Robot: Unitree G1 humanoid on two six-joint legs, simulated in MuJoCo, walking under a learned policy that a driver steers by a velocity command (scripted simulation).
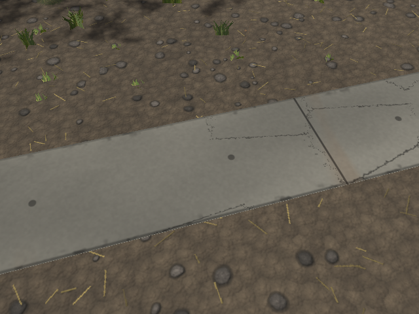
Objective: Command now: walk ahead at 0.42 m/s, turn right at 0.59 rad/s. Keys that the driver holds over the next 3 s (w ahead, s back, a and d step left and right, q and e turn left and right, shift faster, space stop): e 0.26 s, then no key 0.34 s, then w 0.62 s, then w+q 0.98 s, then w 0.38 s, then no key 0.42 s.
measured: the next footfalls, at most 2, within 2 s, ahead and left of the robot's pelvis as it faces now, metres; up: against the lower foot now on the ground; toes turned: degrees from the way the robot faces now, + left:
right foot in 0.32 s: +0.28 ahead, -0.16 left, +0.00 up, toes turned -12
left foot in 0.72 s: +0.24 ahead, +0.07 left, +0.00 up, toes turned -13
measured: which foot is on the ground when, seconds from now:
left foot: down 0.00-0.32, up 0.34-0.70, down 0.72-1.00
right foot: up 0.00-0.30, down 0.32-0.72, up 0.74-1.00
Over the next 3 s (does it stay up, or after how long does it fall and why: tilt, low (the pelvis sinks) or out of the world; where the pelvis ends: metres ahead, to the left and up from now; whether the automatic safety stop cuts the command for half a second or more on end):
stays up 1.23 -0.03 -0.03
